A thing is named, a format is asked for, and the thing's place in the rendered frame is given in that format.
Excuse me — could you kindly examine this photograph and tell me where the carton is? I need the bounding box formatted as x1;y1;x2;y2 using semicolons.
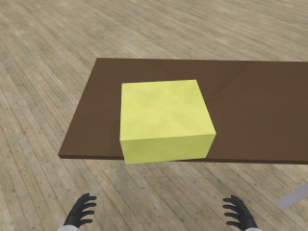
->
119;80;217;165

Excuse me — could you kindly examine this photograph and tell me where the left robot hand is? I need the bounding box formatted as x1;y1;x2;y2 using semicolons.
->
63;193;97;228

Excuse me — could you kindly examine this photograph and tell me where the right robot hand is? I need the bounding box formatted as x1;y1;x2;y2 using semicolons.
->
222;194;258;231

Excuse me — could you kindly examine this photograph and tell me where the table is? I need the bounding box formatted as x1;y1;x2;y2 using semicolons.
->
58;58;308;209

